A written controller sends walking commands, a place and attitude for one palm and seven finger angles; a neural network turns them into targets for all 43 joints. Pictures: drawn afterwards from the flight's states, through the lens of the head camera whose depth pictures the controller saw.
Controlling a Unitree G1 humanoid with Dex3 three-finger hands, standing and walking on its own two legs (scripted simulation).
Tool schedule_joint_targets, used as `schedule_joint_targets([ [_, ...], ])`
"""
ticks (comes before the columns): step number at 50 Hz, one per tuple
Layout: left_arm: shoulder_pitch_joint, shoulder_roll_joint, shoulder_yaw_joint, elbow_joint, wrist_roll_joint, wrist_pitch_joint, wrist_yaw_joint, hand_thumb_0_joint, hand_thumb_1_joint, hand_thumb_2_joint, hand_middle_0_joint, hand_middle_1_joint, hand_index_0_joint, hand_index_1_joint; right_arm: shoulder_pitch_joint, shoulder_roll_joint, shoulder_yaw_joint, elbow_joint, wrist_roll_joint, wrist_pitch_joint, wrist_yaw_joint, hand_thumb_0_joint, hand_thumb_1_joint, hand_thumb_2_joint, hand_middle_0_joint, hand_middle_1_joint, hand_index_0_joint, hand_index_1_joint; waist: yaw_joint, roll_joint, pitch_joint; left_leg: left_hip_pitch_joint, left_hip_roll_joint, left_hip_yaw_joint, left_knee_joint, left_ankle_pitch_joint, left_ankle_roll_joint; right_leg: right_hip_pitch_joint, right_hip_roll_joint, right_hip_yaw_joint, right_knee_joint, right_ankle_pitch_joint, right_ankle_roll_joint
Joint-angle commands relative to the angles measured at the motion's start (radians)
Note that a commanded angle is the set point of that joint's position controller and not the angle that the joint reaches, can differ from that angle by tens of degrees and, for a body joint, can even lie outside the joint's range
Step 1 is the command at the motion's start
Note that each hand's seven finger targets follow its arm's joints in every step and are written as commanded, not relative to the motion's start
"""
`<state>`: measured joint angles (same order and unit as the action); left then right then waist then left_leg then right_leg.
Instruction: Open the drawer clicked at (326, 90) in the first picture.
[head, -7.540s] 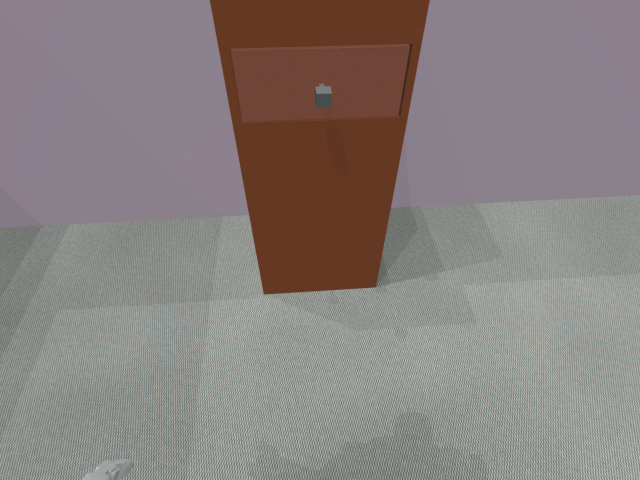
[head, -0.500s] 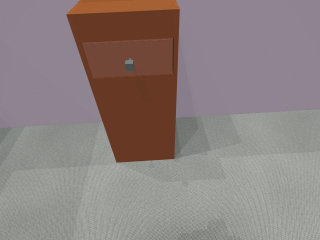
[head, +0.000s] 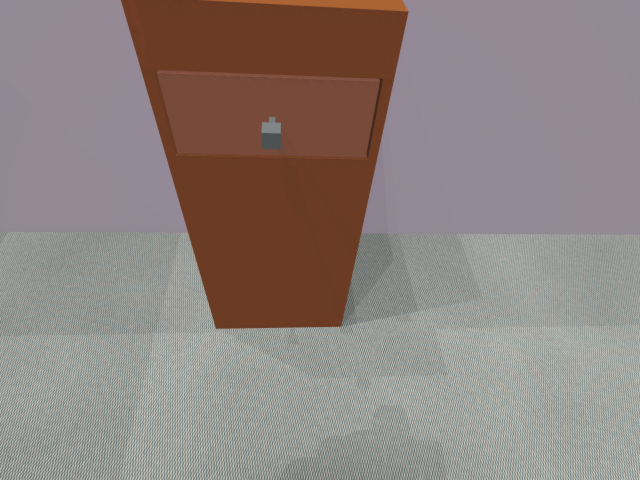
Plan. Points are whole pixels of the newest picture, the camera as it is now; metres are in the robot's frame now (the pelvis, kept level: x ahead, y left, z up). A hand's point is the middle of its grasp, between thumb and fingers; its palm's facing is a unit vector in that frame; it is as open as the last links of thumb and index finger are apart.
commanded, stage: take the last steps up to it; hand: left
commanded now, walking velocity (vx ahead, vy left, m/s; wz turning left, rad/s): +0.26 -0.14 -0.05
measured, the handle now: (271, 130) +0.68 +0.14 +0.06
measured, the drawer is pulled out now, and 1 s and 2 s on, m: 0.00 0.00 0.00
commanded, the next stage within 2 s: come to a stop and stand still in 0.30 s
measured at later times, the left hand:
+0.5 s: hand (273, 400) +0.26 +0.09 -0.16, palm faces -0.04 -0.98 -0.21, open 7.3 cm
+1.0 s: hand out of the picture +0.15 +0.17 -0.18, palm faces +0.11 -0.97 -0.24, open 7.4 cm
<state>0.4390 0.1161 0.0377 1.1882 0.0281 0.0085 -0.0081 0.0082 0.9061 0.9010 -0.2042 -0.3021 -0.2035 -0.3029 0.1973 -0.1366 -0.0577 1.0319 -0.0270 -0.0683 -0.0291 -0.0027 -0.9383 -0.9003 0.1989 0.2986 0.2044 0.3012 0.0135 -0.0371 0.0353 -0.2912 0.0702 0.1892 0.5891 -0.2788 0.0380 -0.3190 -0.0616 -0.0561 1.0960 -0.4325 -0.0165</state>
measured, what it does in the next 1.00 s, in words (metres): walks ahead: right foot, then left foot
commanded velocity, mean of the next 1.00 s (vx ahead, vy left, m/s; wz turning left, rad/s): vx -0.01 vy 0.03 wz -0.01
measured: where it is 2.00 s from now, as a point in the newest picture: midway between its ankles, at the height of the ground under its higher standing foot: outside the picture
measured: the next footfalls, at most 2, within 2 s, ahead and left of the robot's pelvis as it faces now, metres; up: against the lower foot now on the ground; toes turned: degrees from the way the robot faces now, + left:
right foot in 0.40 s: +0.27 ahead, -0.18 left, +0.00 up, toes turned -10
left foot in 0.98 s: +0.14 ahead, +0.09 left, +0.00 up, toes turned +3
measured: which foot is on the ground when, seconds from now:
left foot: down 0.00-0.40, up 0.42-0.96, down 0.98-1.00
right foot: up 0.00-0.38, down 0.40-0.98, up 1.00-1.00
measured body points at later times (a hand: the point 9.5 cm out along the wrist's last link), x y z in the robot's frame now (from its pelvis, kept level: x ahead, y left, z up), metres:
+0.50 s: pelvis +0.16 -0.08 -0.01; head +0.19 -0.12 +0.44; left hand +0.27 +0.14 -0.14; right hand +0.08 -0.29 -0.17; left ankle +0.06 +0.07 -0.68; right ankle +0.23 -0.18 -0.73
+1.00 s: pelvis +0.13 -0.04 +0.00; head +0.14 -0.03 +0.45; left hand +0.15 +0.22 -0.16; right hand +0.23 -0.28 -0.14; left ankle +0.10 +0.09 -0.73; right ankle +0.23 -0.17 -0.73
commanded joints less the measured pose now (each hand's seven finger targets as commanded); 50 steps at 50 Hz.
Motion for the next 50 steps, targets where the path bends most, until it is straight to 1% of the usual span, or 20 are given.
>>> schedule_joint_targets([
  [1, -0.036, 0.038, 0.023, -0.1, 0.008, -0.019, -0.009, 0.0, 0.9, 0.9, -0.2, -0.3, -0.2, -0.3, 0.181, -0.111, -0.009, 0.029, -0.003, -0.004, -0.011, 0.0, -0.9, -0.9, 0.2, 0.3, 0.2, 0.3, -0.031, 0.114, 0.079, 0.071, 0.297, -0.293, -0.407, 0.098, 0.083, -0.236, -0.076, 0.049, 0.094, 0.146, 0.017],
  [5, -0.054, 0.043, 0.029, -0.127, 0.005, 0.001, -0.015, 0.0, 0.9, 0.9, -0.2, -0.3, -0.2, -0.3, 0.173, -0.115, -0.006, 0.018, 0.004, -0.009, -0.007, 0.0, -0.9, -0.9, 0.2, 0.3, 0.2, 0.3, -0.004, 0.154, 0.087, 0.067, 0.249, -0.185, -0.433, 0.119, 0.081, -0.272, -0.079, 0.036, 0.022, 0.26, 0.041],
  [11, -0.25, 0.074, 0.028, -0.212, 0.001, 0.001, -0.021, 0.0, 0.9, 0.9, -0.2, -0.3, -0.2, -0.3, 0.236, -0.137, -0.017, 0.032, -0.004, 0.001, -0.002, 0.0, -0.9, -0.9, 0.2, 0.3, 0.2, 0.3, -0.04, 0.154, 0.118, 0.177, 0.254, -0.133, -0.392, 0.306, 0.096, -0.324, -0.086, -0.005, -0.234, 0.286, 0.058],
  [16, -0.292, 0.089, 0.029, -0.225, -0.006, -0.019, -0.018, 0.0, 0.9, 0.9, -0.2, -0.3, -0.2, -0.3, 0.234, -0.167, -0.033, 0.04, -0.011, 0.018, 0.001, 0.0, -0.9, -0.9, 0.2, 0.3, 0.2, 0.3, -0.052, 0.171, 0.086, 0.158, 0.264, -0.12, -0.287, 0.357, 0.072, -0.111, -0.031, -0.06, -0.462, 0.244, 0.03],
  [18, -0.159, 0.123, 0.037, -0.18, -0.005, -0.033, -0.014, 0.0, 0.9, 0.9, -0.2, -0.3, -0.2, -0.3, 0.224, -0.168, -0.033, 0.043, -0.006, 0.025, 0.006, 0.0, -0.9, -0.9, 0.2, 0.3, 0.2, 0.3, 0.009, 0.106, 0.003, 0.127, 0.215, -0.078, -0.132, 0.388, 0.037, 0.099, 0.022, -0.105, -0.566, 0.3, 0.015],
  [19, -0.051, 0.165, 0.048, -0.144, 0.0, -0.048, -0.009, 0.0, 0.9, 0.9, -0.2, -0.3, -0.2, -0.3, 0.229, -0.147, -0.029, 0.045, 0.0, 0.023, 0.011, 0.0, -0.9, -0.9, 0.2, 0.3, 0.2, 0.3, 0.058, 0.03, -0.064, 0.059, 0.162, -0.042, 0.034, 0.337, 0.007, 0.271, -0.003, -0.066, -0.618, 0.332, 0.001],
  [20, 0.048, 0.265, 0.07, -0.116, 0.006, -0.063, 0.004, 0.0, 0.9, 0.9, -0.2, -0.3, -0.2, -0.3, 0.271, -0.082, -0.013, 0.038, 0.011, 0.021, 0.019, 0.0, -0.9, -0.9, 0.2, 0.3, 0.2, 0.3, 0.089, -0.214, -0.194, -0.126, 0.05, 0.025, 0.323, -0.015, -0.035, 0.49, -0.239, 0.206, -0.673, 0.452, -0.065],
  [21, 0.078, 0.317, 0.068, -0.111, -0.015, -0.067, 0.011, 0.0, 0.9, 0.9, -0.2, -0.3, -0.2, -0.3, 0.261, -0.068, 0.003, 0.013, 0.022, 0.033, 0.012, 0.0, -0.9, -0.9, 0.2, 0.3, 0.2, 0.3, 0.072, -0.244, -0.256, -0.163, -0.024, -0.079, 0.511, -0.368, -0.049, 0.473, -0.372, 0.367, -0.733, 0.732, -0.137],
  [22, -0.015, 0.275, 0.051, -0.132, -0.019, -0.064, 0.022, 0.0, 0.9, 0.9, -0.2, -0.3, -0.2, -0.3, 0.272, -0.066, 0.001, 0.032, 0.023, 0.044, 0.002, 0.0, -0.9, -0.9, 0.2, 0.3, 0.2, 0.3, 0.038, -0.113, -0.212, -0.119, 0.011, -0.168, 0.548, -0.331, -0.046, 0.357, -0.36, 0.29, -0.747, 0.8, -0.157],
  [23, -0.11, 0.229, 0.042, -0.147, -0.018, -0.065, 0.028, 0.0, 0.9, 0.9, -0.2, -0.3, -0.2, -0.3, 0.259, -0.04, 0.002, 0.043, 0.023, 0.057, 0.002, 0.0, -0.9, -0.9, 0.2, 0.3, 0.2, 0.3, 0.009, -0.149, -0.166, -0.085, 0.029, -0.172, 0.535, -0.286, -0.054, 0.25, -0.33, 0.245, -0.761, 0.868, -0.132],
  [26, -0.239, 0.185, 0.022, -0.19, -0.01, -0.047, 0.044, 0.0, 0.9, 0.9, -0.2, -0.3, -0.2, -0.3, 0.232, -0.038, 0.006, 0.063, 0.029, 0.087, -0.004, 0.0, -0.9, -0.9, 0.2, 0.3, 0.2, 0.3, -0.029, -0.048, -0.076, -0.038, 0.025, -0.193, 0.466, -0.206, -0.068, 0.084, -0.287, 0.126, -0.733, 0.949, -0.134],
  [28, -0.235, 0.183, 0.035, -0.197, -0.005, -0.032, 0.05, 0.0, 0.9, 0.9, -0.2, -0.3, -0.2, -0.3, 0.219, -0.048, -0.002, 0.056, 0.026, 0.112, -0.001, 0.0, -0.9, -0.9, 0.2, 0.3, 0.2, 0.3, -0.021, -0.046, -0.078, -0.04, -0.003, -0.184, 0.438, -0.189, -0.076, 0.068, -0.281, 0.098, -0.747, 0.862, -0.14],
  [32, -0.207, 0.215, 0.051, -0.207, -0.009, -0.018, 0.059, 0.0, 0.9, 0.9, -0.2, -0.3, -0.2, -0.3, 0.13, -0.104, -0.024, 0.0, 0.005, 0.145, 0.011, 0.0, -0.9, -0.9, 0.2, 0.3, 0.2, 0.3, 0.007, -0.067, -0.064, -0.173, -0.033, -0.228, 0.572, -0.138, -0.097, 0.101, -0.327, 0.152, -0.775, 0.783, -0.164],
  [36, -0.229, 0.231, 0.057, -0.229, -0.002, -0.012, 0.066, 0.0, 0.9, 0.9, -0.2, -0.3, -0.2, -0.3, 0.073, -0.124, -0.028, -0.046, 0.0, 0.149, 0.02, 0.0, -0.9, -0.9, 0.2, 0.3, 0.2, 0.3, 0.005, -0.092, -0.103, -0.205, -0.034, -0.243, 0.555, -0.115, -0.104, 0.137, -0.325, 0.147, -0.774, 0.659, -0.166],
  [43, -0.222, 0.269, 0.062, -0.241, 0.018, 0.005, 0.047, 0.0, 0.9, 0.9, -0.2, -0.3, -0.2, -0.3, 0.017, -0.116, -0.014, -0.088, 0.013, 0.115, 0.032, 0.0, -0.9, -0.9, 0.2, 0.3, 0.2, 0.3, 0.027, -0.19, -0.097, -0.035, -0.05, -0.161, 0.18, -0.165, -0.074, 0.084, -0.266, 0.176, -0.836, 0.233, -0.141],
  [46, -0.238, 0.268, 0.061, -0.235, 0.007, 0.017, 0.04, 0.0, 0.9, 0.9, -0.2, -0.3, -0.2, -0.3, 0.121, -0.111, -0.006, -0.055, 0.016, 0.095, 0.028, 0.0, -0.9, -0.9, 0.2, 0.3, 0.2, 0.3, -0.022, -0.145, -0.116, 0.161, -0.072, -0.122, -0.124, -0.013, -0.061, 0.007, -0.203, 0.133, -0.778, 0.134, -0.071],
  [47, -0.231, 0.237, 0.051, -0.234, -0.003, 0.021, 0.037, 0.0, 0.9, 0.9, -0.2, -0.3, -0.2, -0.3, 0.148, -0.136, -0.007, -0.048, 0.015, 0.087, 0.025, 0.0, -0.9, -0.9, 0.2, 0.3, 0.2, 0.3, -0.032, -0.047, -0.115, 0.229, -0.037, -0.163, -0.215, 0.005, -0.054, -0.056, -0.157, 0.095, -0.704, 0.067, -0.034],
  [48, -0.207, 0.188, 0.038, -0.24, -0.013, 0.026, 0.032, 0.0, 0.9, 0.9, -0.2, -0.3, -0.2, -0.3, 0.127, -0.198, -0.02, -0.064, 0.007, 0.082, 0.022, 0.0, -0.9, -0.9, 0.2, 0.3, 0.2, 0.3, -0.026, 0.182, -0.079, 0.209, 0.116, -0.371, -0.332, -0.098, -0.008, -0.167, -0.065, 0.024, -0.553, -0.006, 0.014],
  [49, -0.226, 0.147, 0.031, -0.256, -0.016, 0.031, 0.03, 0.0, 0.9, 0.9, -0.2, -0.3, -0.2, -0.3, 0.06, -0.262, -0.026, -0.105, 0.001, 0.087, 0.016, 0.0, -0.9, -0.9, 0.2, 0.3, 0.2, 0.3, -0.026, 0.362, 0.017, -0.006, 0.271, -0.531, -0.454, -0.164, 0.059, -0.176, 0.008, -0.03, -0.402, -0.051, 0.042],
  [50, -0.238, 0.162, 0.036, -0.248, -0.011, 0.034, 0.029, 0.0, 0.9, 0.9, -0.2, -0.3, -0.2, -0.3, -0.025, -0.248, -0.013, -0.125, -0.003, 0.09, 0.011, 0.0, -0.9, -0.9, 0.2, 0.3, 0.2, 0.3, -0.003, 0.282, 0.068, -0.169, 0.28, -0.51, -0.482, -0.208, 0.107, -0.091, -0.01, 0.044, -0.309, -0.019, 0.03],
])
